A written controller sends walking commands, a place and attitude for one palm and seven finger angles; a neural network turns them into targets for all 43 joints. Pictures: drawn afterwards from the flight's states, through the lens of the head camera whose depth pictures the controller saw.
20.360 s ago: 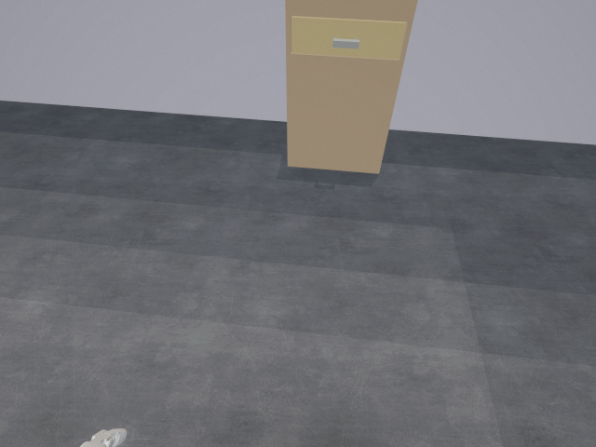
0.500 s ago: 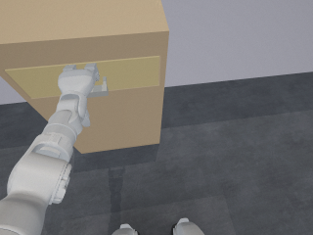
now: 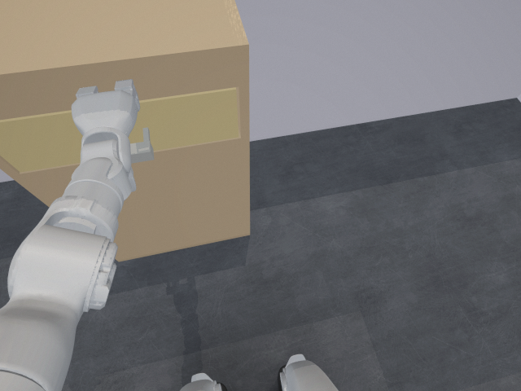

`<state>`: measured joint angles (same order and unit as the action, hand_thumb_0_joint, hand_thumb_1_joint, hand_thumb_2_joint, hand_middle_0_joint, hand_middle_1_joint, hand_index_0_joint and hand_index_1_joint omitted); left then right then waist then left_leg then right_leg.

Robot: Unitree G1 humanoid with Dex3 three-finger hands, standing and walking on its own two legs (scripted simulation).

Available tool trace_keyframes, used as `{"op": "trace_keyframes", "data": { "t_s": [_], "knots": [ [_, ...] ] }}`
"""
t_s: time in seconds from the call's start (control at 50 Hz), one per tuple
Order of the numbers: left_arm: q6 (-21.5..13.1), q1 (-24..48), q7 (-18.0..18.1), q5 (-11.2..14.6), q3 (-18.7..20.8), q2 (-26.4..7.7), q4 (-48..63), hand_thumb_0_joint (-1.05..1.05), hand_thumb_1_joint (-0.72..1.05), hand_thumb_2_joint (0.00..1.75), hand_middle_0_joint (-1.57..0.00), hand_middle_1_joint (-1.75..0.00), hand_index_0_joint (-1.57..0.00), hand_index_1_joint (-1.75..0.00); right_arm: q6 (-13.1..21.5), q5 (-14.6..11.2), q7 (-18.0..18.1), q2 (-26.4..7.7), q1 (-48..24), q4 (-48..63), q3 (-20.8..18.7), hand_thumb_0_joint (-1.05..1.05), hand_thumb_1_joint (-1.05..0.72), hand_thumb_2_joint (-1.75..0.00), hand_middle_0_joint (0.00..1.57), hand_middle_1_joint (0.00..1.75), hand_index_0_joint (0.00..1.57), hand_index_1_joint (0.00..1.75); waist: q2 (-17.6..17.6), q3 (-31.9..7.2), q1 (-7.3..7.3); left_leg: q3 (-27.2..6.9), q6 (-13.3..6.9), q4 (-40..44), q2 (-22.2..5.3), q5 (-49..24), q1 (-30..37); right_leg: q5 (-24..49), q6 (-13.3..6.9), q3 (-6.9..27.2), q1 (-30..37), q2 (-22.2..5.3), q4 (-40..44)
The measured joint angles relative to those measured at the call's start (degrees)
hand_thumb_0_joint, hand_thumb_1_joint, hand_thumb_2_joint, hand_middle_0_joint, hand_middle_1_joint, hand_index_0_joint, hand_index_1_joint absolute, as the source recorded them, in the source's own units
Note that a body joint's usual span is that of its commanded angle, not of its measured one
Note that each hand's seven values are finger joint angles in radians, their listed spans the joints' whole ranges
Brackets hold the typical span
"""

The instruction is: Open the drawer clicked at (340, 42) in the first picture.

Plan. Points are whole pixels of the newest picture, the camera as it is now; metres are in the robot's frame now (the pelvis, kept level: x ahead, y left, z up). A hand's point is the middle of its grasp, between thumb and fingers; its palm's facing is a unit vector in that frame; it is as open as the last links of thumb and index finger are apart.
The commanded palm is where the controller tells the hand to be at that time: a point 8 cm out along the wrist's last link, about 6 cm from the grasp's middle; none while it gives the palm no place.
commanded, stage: re-aim the fingers above the handle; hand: left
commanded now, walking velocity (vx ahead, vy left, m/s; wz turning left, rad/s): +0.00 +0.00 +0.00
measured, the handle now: (123, 145) +0.57 +0.19 -0.04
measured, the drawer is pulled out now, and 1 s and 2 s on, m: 0.00 0.00 0.00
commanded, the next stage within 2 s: lower the fingers behind the handle in 0.62 s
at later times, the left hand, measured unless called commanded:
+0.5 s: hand (112, 145) +0.53 +0.19 +0.01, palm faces -0.04 +0.01 -1.00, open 13.4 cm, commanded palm +0.51 +0.19 +0.06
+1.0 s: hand (109, 162) +0.52 +0.20 -0.02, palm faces -0.02 -0.01 -1.00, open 13.8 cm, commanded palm +0.51 +0.19 +0.04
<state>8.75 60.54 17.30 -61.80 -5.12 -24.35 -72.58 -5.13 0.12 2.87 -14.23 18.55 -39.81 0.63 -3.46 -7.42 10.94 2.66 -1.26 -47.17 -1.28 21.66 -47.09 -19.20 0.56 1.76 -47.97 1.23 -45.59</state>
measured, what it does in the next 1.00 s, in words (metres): stands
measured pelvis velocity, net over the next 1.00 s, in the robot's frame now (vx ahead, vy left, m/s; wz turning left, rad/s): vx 0.01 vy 0.01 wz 0.02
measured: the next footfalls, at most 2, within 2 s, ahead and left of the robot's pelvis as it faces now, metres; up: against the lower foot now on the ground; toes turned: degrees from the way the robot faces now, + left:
none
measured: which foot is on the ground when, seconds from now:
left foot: down 0.00-1.00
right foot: down 0.00-1.00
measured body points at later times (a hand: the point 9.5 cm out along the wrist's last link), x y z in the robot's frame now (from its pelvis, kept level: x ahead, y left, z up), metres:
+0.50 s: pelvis +0.01 +0.00 -0.01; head +0.13 +0.00 +0.43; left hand +0.53 +0.18 +0.07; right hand +0.00 -0.26 -0.14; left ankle +0.00 +0.11 -0.70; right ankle +0.01 -0.12 -0.70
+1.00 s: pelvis +0.01 +0.01 -0.01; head +0.15 +0.01 +0.41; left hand +0.51 +0.20 +0.04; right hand +0.00 -0.27 -0.14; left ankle +0.00 +0.11 -0.70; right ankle +0.01 -0.12 -0.70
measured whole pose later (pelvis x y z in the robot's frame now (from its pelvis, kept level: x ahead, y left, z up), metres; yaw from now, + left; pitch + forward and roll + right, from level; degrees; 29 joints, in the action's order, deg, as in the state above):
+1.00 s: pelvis +0.01 +0.01 -0.01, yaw +1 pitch +25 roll -2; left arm 3.2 53.6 26.4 -64.2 -3.7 -23.7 -67.4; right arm -1.8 3.1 -0.3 -14.2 19.8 -44.7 -3.7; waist -3.4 -8.9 8.9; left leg -0.1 -1.2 -53.7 -1.2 25.1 -53.9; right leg -22.4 0.5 -0.9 -52.8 1.1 -49.8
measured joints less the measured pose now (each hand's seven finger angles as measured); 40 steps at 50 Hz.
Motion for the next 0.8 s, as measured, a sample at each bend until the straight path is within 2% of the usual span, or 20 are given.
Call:
{"op": "trace_keyframes", "data": {
  "t_s": [0.1, 0.18, 0.24, 0.3, 0.38, 0.46, 0.52, 0.6, 0.66, 0.74, 0.8],
  "knots": [
    [-5.6, -2.7, -1.8, -0.7, 1.1, -3.5, 1.3, 0.01, -0.49, 0.3, -0.31, -1.2, -0.28, -1.21, 1.8, 0.5, 0.4, -0.9, 2.5, 0.4, -1.3, 0.0, -0.9, -0.9, 0.2, 0.3, 0.2, 0.3, 0.3, 0.1, -0.05, -0.6, 0.2, -2.9, -0.2, 0.8, -3.5, -0.8, -0.3, -0.6, -3.2, 0.2, -2.5],
    [-10.5, -5.6, 0.1, -1.5, 1.9, -4.5, 4.7, 0.0, -0.49, 0.3, -0.31, -1.2, -0.3, -1.2, 3.7, 1.4, 0.2, -1.2, 4.2, -1.1, -2.9, 0.0, -0.9, -0.9, 0.2, 0.3, 0.2, 0.3, 0.3, 0.0, -0.88, -1.4, 0.3, -5.8, -0.2, 1.8, -7.3, -1.8, -0.4, -1.4, -6.5, 0.1, -5.0],
    [-12.9, -7.2, 3.0, -2.1, 3.0, -4.2, 8.4, 0.0, -0.49, 0.3, -0.32, -1.2, -0.31, -1.2, 4.4, 2.1, -0.2, -1.1, 4.7, -2.8, -3.8, 0.0, -0.9, -0.9, 0.2, 0.3, 0.2, 0.3, 0.3, -0.6, -1.39, -2.1, 0.4, -7.3, -0.1, 2.4, -9.3, -2.4, -0.5, -2.1, -8.1, 0.1, -6.1],
    [-12.0, -6.3, 6.7, -2.6, 2.8, -3.4, 9.3, 0.0, -0.49, 0.3, -0.32, -1.2, -0.32, -1.2, 4.7, 2.6, -0.9, -0.8, 4.4, -4.4, -4.1, 0.0, -0.9, -0.9, 0.2, 0.3, 0.2, 0.3, 0.1, -1.3, -1.32, -2.9, 0.5, -8.2, 0.0, 2.9, -10.2, -3.0, -0.5, -2.8, -8.5, 0.0, -6.5],
    [-7.0, -3.2, 9.4, -2.1, 1.9, -1.3, 5.1, 0.0, -0.49, 0.3, -0.37, -1.24, -0.35, -1.23, 3.8, 2.6, -2.1, -0.5, 2.9, -5.4, -3.4, 0.0, -0.9, -0.9, 0.2, 0.3, 0.2, 0.3, -0.3, -1.4, -0.83, -3.4, 0.5, -7.5, 0.0, 3.0, -8.9, -2.9, -0.5, -3.3, -6.8, 0.0, -5.2],
    [-0.9, -1.6, 8.4, -1.5, 1.0, 0.7, 1.5, 0.0, -0.49, 0.3, -0.37, -1.24, -0.39, -1.27, 2.5, 2.0, -2.6, 0.0, 1.4, -4.5, -2.2, 0.0, -0.9, -0.9, 0.2, 0.3, 0.2, 0.3, -0.8, -1.1, -0.44, -2.8, 0.2, -4.7, -0.1, 2.1, -5.8, -1.7, -0.3, -2.7, -3.8, 0.1, -2.4],
    [0.9, -1.4, 5.3, -0.4, 0.9, 0.9, 0.1, 0.0, -0.49, 0.3, -0.35, -1.23, -0.39, -1.26, 1.9, 1.6, -2.4, 0.4, 0.8, -3.4, -1.6, 0.0, -0.9, -0.9, 0.2, 0.3, 0.2, 0.3, -1.0, -0.9, -0.22, -2.1, 0.1, -2.6, -0.2, 1.4, -3.2, -0.9, -0.1, -2.0, -1.6, 0.2, -0.5],
    [-1.0, -2.6, 1.1, 0.9, 1.7, -0.2, 0.4, 0.0, -0.49, 0.3, -0.34, -1.21, -0.36, -1.23, 1.9, 1.2, -1.7, 0.7, 0.9, -1.9, -1.1, 0.0, -0.9, -0.9, 0.2, 0.3, 0.2, 0.3, -0.9, -0.7, -0.26, -1.2, -0.1, -0.7, -0.3, 1.0, -0.6, -0.4, 0.0, -1.1, 0.4, 0.3, 0.9],
    [-4.4, -4.1, -0.4, 0.2, 1.5, -1.1, 1.7, 0.0, -0.49, 0.3, -0.33, -1.21, -0.35, -1.22, 2.3, 1.1, -1.2, 0.7, 1.8, -1.2, -1.2, 0.0, -0.9, -0.9, 0.2, 0.3, 0.2, 0.3, -0.7, -0.7, -0.73, -0.9, -0.1, -0.7, -0.2, 1.1, -0.4, -0.6, 0.0, -0.9, 0.5, 0.2, 0.7],
    [-9.3, -7.1, 0.7, -1.0, 2.4, -1.5, 5.3, 0.0, -0.49, 0.3, -0.32, -1.2, -0.33, -1.21, 2.8, 1.6, -1.1, 0.4, 2.9, -1.4, -2.2, 0.0, -0.9, -0.9, 0.2, 0.3, 0.2, 0.3, -0.2, -1.1, -1.85, -0.9, -0.1, -2.1, -0.2, 1.9, -1.7, -1.4, 0.0, -0.8, -0.9, 0.2, -0.8],
    [-10.8, -8.7, 3.4, -1.8, 2.3, -1.1, 6.7, 0.0, -0.49, 0.3, -0.32, -1.2, -0.33, -1.2, 3.2, 2.0, -1.6, 0.1, 3.4, -2.2, -3.2, 0.0, -0.9, -0.9, 0.2, 0.3, 0.2, 0.3, 0.0, -1.5, -2.55, -1.3, 0.0, -3.6, -0.1, 2.5, -3.3, -2.1, 0.0, -1.3, -2.2, 0.1, -2.1]
  ]
}}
